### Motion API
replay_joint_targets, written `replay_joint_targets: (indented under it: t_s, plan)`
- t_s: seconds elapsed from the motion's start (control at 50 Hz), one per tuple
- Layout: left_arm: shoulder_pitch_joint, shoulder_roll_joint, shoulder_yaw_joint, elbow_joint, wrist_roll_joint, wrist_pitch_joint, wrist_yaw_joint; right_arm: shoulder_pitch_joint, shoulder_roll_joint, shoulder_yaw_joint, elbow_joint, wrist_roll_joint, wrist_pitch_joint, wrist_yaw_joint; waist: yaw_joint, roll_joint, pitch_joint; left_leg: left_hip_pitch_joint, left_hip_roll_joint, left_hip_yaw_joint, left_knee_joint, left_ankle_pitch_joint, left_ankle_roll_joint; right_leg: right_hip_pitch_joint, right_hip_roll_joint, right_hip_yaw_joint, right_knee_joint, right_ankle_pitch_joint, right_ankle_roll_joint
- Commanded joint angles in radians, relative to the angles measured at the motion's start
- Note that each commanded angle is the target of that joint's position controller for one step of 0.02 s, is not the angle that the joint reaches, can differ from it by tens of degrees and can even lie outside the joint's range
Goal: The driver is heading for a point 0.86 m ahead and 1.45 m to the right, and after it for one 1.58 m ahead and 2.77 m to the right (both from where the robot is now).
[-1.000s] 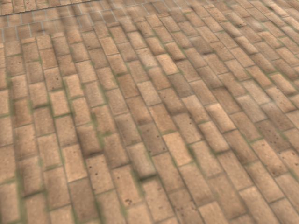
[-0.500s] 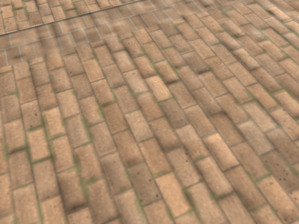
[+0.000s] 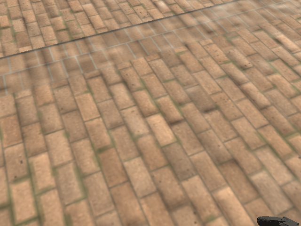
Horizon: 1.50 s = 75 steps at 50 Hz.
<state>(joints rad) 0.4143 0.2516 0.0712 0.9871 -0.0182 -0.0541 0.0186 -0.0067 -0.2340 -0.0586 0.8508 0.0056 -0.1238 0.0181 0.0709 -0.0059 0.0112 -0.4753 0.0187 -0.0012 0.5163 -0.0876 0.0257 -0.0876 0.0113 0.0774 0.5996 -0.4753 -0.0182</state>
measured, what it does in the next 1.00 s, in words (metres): walks ahead, turning right: right foot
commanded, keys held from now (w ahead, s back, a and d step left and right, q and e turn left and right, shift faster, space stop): w+e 1.00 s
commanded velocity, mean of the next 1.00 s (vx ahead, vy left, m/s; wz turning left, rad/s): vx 0.50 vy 0.00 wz -0.56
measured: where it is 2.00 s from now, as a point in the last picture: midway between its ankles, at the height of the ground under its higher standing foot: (280, 151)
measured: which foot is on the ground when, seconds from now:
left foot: down 0.00-0.50, up 0.52-1.00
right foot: up 0.00-0.50, down 0.52-1.00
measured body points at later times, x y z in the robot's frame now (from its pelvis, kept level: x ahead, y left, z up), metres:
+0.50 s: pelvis +0.24 -0.04 +0.00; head +0.27 -0.06 +0.44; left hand +0.52 +0.12 -0.09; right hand +0.16 -0.32 -0.14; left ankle +0.11 +0.12 -0.72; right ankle +0.34 -0.17 -0.72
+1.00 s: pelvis +0.51 -0.15 +0.00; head +0.53 -0.17 +0.45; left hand +0.69 +0.09 -0.11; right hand +0.59 -0.48 -0.07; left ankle +0.70 -0.12 -0.72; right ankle +0.34 -0.17 -0.72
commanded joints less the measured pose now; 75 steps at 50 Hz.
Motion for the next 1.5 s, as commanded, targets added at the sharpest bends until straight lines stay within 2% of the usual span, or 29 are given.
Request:
replay_joint_targets:
  t_s: [0.02,0.04,0.06,0.12,0.16,0.3,0.4,0.46,0.5,0.52,0.54,0.56,0.58,0.62,0.64,0.74,0.82,0.92,0.98,1.0,1.02,1.04,1.06,1.08,1.1,1.14,1.2,1.42,1.5]
  plan:
    - [0.045,0.069,0.001,-0.102,-0.022,-0.038,-0.001,0.383,-0.220,-0.062,0.035,-0.011,0.001,-0.008,-0.161,0.276,-0.337,0.830,0.403,-0.709,-0.211,-0.319,0.218,-0.667,-0.004,0.070,0.676,-0.113,-0.027]
    - [-0.038,0.129,0.018,-0.121,-0.032,-0.039,-0.001,0.311,-0.153,-0.043,0.018,-0.006,0.000,-0.010,-0.161,0.189,-0.208,0.705,0.371,-0.542,-0.221,-0.307,0.168,-0.711,-0.046,0.063,0.703,-0.025,-0.038]
    - [-0.076,0.120,0.021,-0.126,-0.027,-0.034,0.003,0.245,-0.132,-0.033,0.010,-0.008,0.002,-0.009,-0.134,0.113,-0.137,0.571,0.333,-0.418,-0.243,-0.223,0.142,-0.673,-0.093,0.040,0.684,0.064,-0.036]
    - [-0.086,0.071,0.030,-0.140,-0.018,-0.005,-0.003,0.176,-0.090,-0.023,0.023,-0.020,0.004,-0.011,-0.076,0.134,-0.042,0.359,0.261,-0.201,-0.332,-0.074,0.125,-0.564,-0.155,0.031,0.585,0.181,-0.033]
    - [-0.109,0.049,0.030,-0.161,-0.016,0.013,-0.006,0.190,-0.112,-0.032,0.036,-0.019,-0.002,-0.017,-0.067,0.105,-0.017,0.337,0.264,-0.125,-0.366,0.005,0.144,-0.585,-0.164,0.024,0.554,0.226,-0.026]
    - [-0.288,0.041,0.021,-0.236,-0.004,0.017,-0.036,0.231,-0.167,-0.049,0.052,-0.016,0.011,-0.039,-0.104,0.059,0.040,0.384,0.246,0.099,-0.397,0.124,0.129,-0.620,-0.147,-0.028,0.236,0.495,-0.009]
    - [-0.432,0.039,0.008,-0.309,-0.005,0.019,-0.067,0.305,-0.202,-0.060,0.071,0.004,0.038,-0.040,-0.147,0.055,0.089,0.518,0.285,0.172,-0.351,0.175,0.111,-0.628,-0.123,-0.106,0.087,0.437,-0.038]
    - [-0.395,0.080,0.026,-0.330,-0.004,0.025,-0.077,0.287,-0.242,-0.071,0.064,0.019,0.057,-0.041,-0.094,0.097,0.039,0.571,0.295,0.219,-0.196,0.562,0.083,-0.494,-0.050,-0.181,0.057,0.294,-0.089]
    - [-0.152,0.156,0.073,-0.273,-0.009,0.027,-0.070,0.255,-0.254,-0.072,0.053,0.027,0.072,-0.044,0.048,0.088,-0.093,0.500,0.248,0.264,0.143,0.746,0.042,-0.154,0.047,-0.224,-0.029,0.321,-0.149]
    - [0.018,0.250,0.112,-0.229,-0.009,0.035,-0.048,0.263,-0.221,-0.059,0.034,0.006,0.067,-0.046,0.111,-0.016,-0.185,0.248,0.205,0.267,0.456,0.455,-0.011,0.160,-0.040,-0.040,-0.062,0.321,-0.205]
    - [-0.021,0.356,0.121,-0.234,-0.016,0.025,-0.042,0.336,-0.063,-0.011,-0.028,-0.031,0.037,-0.033,-0.025,-0.272,-0.247,-0.199,-0.002,0.164,0.789,-0.467,-0.066,0.442,-0.287,0.530,-0.172,0.171,-0.376]
    - [0.019,0.282,0.094,-0.264,-0.001,0.009,-0.048,0.241,-0.132,-0.018,-0.046,0.013,-0.009,-0.019,0.043,-0.159,-0.358,-0.307,-0.022,-0.066,0.898,-0.512,-0.046,0.486,-0.353,0.748,-0.316,0.088,-0.408]
    - [-0.012,0.220,0.075,-0.254,0.008,-0.006,-0.052,0.152,-0.170,-0.029,-0.073,0.048,-0.029,-0.012,0.049,-0.109,-0.227,-0.394,0.022,-0.071,0.886,-0.414,-0.019,0.416,-0.329,0.608,-0.324,0.188,-0.356]
    - [-0.154,0.151,0.053,-0.281,0.002,-0.015,-0.050,0.160,-0.170,-0.033,-0.050,0.008,-0.036,-0.024,-0.038,-0.011,-0.109,-0.272,0.099,-0.077,0.714,-0.271,-0.006,0.129,-0.243,0.376,-0.320,0.370,-0.290]
    - [-0.200,0.127,0.042,-0.299,0.012,-0.017,-0.046,0.183,-0.181,-0.042,-0.045,0.001,-0.022,-0.024,-0.073,-0.024,-0.093,-0.197,0.120,-0.086,0.660,-0.237,-0.011,0.032,-0.217,0.322,-0.342,0.437,-0.277]
    - [-0.148,0.178,0.052,-0.290,0.004,-0.025,-0.015,0.089,-0.129,-0.033,-0.093,-0.023,0.020,-0.028,-0.075,-0.020,-0.030,-0.168,0.086,-0.054,0.388,-0.056,-0.077,-0.115,-0.160,0.212,-0.395,0.555,-0.271]
    - [-0.090,0.177,0.052,-0.274,-0.001,-0.016,-0.003,-0.047,-0.100,-0.017,-0.137,-0.012,0.012,-0.013,-0.020,-0.067,0.002,-0.093,0.022,-0.045,0.103,0.178,-0.077,-0.156,-0.104,0.169,-0.380,0.442,-0.209]
    - [-0.026,0.170,0.051,-0.247,-0.009,-0.004,0.001,-0.116,-0.138,-0.021,-0.184,0.002,-0.005,0.007,0.002,-0.086,0.007,-0.059,-0.009,-0.073,-0.029,0.143,-0.051,-0.047,-0.148,0.279,-0.278,0.395,-0.189]
    - [-0.049,0.170,0.051,-0.256,-0.005,0.010,0.008,-0.020,-0.170,-0.036,-0.167,0.003,-0.022,0.010,-0.056,-0.132,-0.023,0.077,-0.028,-0.052,-0.077,0.031,-0.012,-0.009,-0.149,0.335,-0.173,0.487,-0.165]
    - [-0.068,0.143,0.041,-0.269,-0.002,0.011,0.006,0.087,-0.200,-0.051,-0.142,-0.007,-0.027,0.004,-0.109,-0.125,-0.090,0.248,-0.008,-0.055,-0.092,0.046,0.020,-0.044,-0.098,0.307,-0.061,0.554,-0.135]
    - [-0.085,0.094,0.020,-0.295,0.013,0.007,0.002,0.251,-0.254,-0.066,-0.126,-0.023,-0.028,-0.004,-0.182,-0.044,-0.230,0.520,0.149,-0.197,-0.056,0.020,0.085,-0.177,-0.037,0.230,0.206,0.453,-0.096]
    - [0.066,0.030,0.002,-0.318,-0.015,-0.002,0.001,0.359,-0.325,-0.086,-0.091,-0.031,-0.013,-0.004,-0.125,0.302,-0.377,0.874,0.383,-0.653,-0.130,-0.173,0.249,-0.545,0.102,0.105,0.538,-0.053,-0.021]
    - [0.072,0.128,0.013,-0.297,-0.026,-0.004,0.004,0.344,-0.235,-0.065,-0.101,-0.004,-0.006,0.002,-0.135,0.263,-0.333,0.858,0.410,-0.780,-0.191,-0.382,0.242,-0.682,0.025,0.127,0.687,-0.112,-0.012]
    - [-0.033,0.190,0.030,-0.306,-0.023,0.001,0.002,0.294,-0.168,-0.047,-0.117,0.000,0.002,-0.003,-0.160,0.155,-0.192,0.729,0.366,-0.622,-0.211,-0.388,0.194,-0.721,-0.013,0.112,0.725,-0.021,-0.005]
    - [-0.093,0.187,0.032,-0.319,-0.013,0.006,0.004,0.241,-0.152,-0.038,-0.124,-0.010,0.011,-0.005,-0.144,0.080,-0.110,0.593,0.325,-0.486,-0.227,-0.279,0.164,-0.692,-0.051,0.073,0.710,0.054,0.001]
    - [-0.127,0.154,0.036,-0.338,-0.005,0.011,-0.005,0.194,-0.122,-0.026,-0.113,-0.023,0.015,-0.008,-0.098,0.098,-0.029,0.413,0.258,-0.317,-0.278,-0.114,0.144,-0.620,-0.107,0.064,0.627,0.133,-0.002]
    - [-0.133,0.099,0.025,-0.358,-0.013,0.028,-0.013,0.197,-0.139,-0.034,-0.091,-0.011,0.004,-0.008,-0.082,0.110,-0.008,0.351,0.244,-0.185,-0.345,-0.017,0.162,-0.605,-0.136,0.032,0.553,0.169,0.004]
    - [-0.398,0.071,0.002,-0.456,-0.009,0.018,-0.066,0.287,-0.239,-0.059,-0.041,0.010,0.038,-0.020,-0.157,0.068,0.061,0.487,0.253,0.126,-0.344,0.187,0.115,-0.584,-0.105,-0.095,0.082,0.459,-0.018]
    - [-0.289,0.145,0.040,-0.456,0.000,0.028,-0.073,0.280,-0.294,-0.075,-0.042,0.030,0.066,-0.030,-0.055,0.112,-0.025,0.558,0.261,0.199,-0.073,0.710,0.076,-0.365,0.006,-0.187,0.023,0.275,-0.097]
Keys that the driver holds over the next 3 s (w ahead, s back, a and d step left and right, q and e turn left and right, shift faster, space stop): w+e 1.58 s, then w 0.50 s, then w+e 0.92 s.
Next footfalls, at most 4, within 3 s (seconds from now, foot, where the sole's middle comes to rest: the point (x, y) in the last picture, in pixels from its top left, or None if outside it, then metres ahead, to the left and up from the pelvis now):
0.52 right None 0.38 -0.19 -0.76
1.02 left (195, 172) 0.73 -0.14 -0.76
1.54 right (278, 178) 0.73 -0.53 -0.76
2.06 left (294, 123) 1.07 -0.70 -0.76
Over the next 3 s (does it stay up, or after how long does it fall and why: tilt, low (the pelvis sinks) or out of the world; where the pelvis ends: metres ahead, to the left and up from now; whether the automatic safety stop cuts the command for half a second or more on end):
stays up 1.07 -1.10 0.01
